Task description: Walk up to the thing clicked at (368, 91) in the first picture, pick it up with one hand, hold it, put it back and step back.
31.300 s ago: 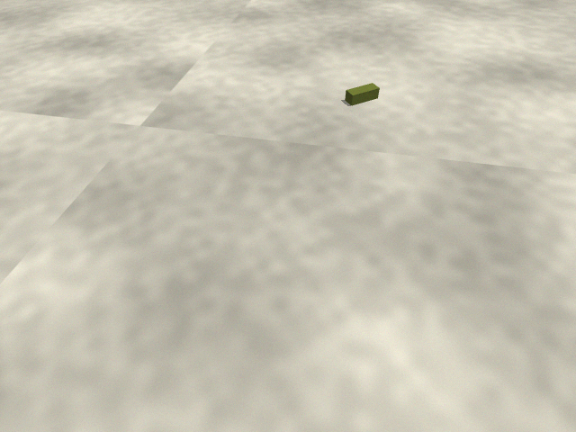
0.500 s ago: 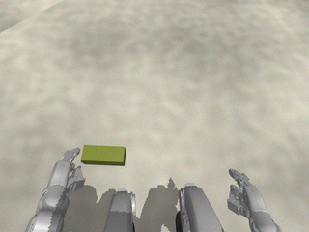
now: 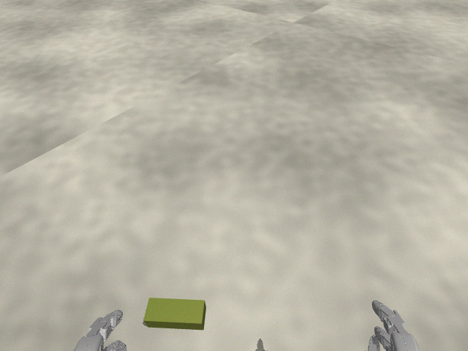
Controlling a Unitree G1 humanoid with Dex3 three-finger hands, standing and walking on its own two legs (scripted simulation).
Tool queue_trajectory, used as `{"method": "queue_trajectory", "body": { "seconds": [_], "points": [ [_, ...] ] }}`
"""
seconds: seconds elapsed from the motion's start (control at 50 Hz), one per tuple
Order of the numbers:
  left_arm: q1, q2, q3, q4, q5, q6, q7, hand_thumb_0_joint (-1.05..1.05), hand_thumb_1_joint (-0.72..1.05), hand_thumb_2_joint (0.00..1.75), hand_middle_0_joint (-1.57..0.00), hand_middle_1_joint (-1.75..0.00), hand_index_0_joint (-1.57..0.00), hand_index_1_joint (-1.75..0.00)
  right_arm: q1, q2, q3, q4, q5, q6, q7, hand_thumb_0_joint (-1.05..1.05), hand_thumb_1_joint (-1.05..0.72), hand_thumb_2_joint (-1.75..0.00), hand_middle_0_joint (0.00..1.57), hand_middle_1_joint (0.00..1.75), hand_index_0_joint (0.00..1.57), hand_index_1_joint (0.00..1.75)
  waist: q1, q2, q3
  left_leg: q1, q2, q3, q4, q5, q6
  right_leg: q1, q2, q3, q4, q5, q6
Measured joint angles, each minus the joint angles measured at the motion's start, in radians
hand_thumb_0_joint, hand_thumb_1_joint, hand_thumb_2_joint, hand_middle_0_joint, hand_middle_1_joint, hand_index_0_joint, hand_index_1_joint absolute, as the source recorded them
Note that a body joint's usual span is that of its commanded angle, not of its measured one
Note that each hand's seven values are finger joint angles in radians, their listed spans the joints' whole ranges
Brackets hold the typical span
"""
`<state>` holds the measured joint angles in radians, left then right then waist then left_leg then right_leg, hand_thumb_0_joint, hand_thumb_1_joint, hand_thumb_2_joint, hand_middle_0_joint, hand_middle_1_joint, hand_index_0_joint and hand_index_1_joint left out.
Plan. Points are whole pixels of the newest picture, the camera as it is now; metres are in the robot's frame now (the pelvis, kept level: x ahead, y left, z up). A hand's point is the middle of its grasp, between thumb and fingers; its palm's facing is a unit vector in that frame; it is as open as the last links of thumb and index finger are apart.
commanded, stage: home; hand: left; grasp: from above
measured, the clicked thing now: (176, 313) +0.45 +0.23 -0.67
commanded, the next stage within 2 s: none
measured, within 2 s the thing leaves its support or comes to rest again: neither
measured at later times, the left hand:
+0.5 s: hand out of the picture +0.16 +0.18 -0.04, palm faces +0.06 -0.98 -0.20, open 7.4 cm
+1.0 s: hand out of the picture +0.18 +0.18 -0.04, palm faces +0.06 -0.98 -0.19, open 7.4 cm
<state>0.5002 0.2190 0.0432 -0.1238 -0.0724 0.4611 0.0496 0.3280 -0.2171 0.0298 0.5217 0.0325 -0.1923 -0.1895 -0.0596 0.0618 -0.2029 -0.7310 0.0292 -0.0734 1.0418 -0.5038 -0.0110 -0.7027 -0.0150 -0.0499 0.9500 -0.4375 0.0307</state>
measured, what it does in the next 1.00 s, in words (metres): stands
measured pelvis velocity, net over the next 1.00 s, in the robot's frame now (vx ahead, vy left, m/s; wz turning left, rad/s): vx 0.01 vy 0.00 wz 0.00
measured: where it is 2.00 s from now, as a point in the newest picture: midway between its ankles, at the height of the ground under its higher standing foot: outside the picture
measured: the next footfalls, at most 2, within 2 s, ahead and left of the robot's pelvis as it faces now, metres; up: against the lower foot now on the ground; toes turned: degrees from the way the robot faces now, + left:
none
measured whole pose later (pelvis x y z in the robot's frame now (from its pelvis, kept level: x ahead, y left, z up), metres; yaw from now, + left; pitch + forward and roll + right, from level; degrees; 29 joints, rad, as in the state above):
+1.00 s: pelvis +0.01 +0.00 +0.00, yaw +0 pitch +10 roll -3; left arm 0.50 0.22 0.04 -0.12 -0.06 0.45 0.01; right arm 0.29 -0.22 0.02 0.56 0.01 -0.26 -0.19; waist -0.04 0.05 -0.17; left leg -0.67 0.03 -0.07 1.02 -0.52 -0.01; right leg -0.65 -0.02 -0.05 0.94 -0.46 0.03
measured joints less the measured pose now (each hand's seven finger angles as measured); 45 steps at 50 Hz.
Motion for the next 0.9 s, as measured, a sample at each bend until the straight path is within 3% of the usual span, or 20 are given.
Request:
{"method": "queue_trajectory", "body": {
  "seconds": [0.3, 0.9],
  "points": [
    [-0.006, -0.003, -0.005, 0.000, 0.015, 0.001, -0.040, 0.01, 0.90, 0.90, -0.20, -0.30, -0.20, -0.30, -0.060, 0.005, 0.009, 0.007, -0.021, -0.072, 0.003, 0.02, -0.90, -0.90, 0.21, 0.30, 0.21, 0.30, 0.030, -0.015, 0.037, 0.042, -0.006, -0.008, -0.023, 0.010, -0.004, 0.043, -0.006, -0.008, -0.015, 0.002, -0.003],
    [-0.001, 0.001, -0.008, -0.001, 0.016, -0.015, -0.036, 0.01, 0.90, 0.90, -0.20, -0.30, -0.20, -0.30, -0.038, 0.000, -0.007, 0.041, -0.024, -0.068, 0.002, 0.02, -0.90, -0.90, 0.21, 0.30, 0.21, 0.30, 0.022, -0.011, 0.032, 0.057, 0.000, 0.002, -0.026, -0.011, -0.004, 0.051, 0.000, 0.001, -0.015, -0.017, -0.002]
  ]
}}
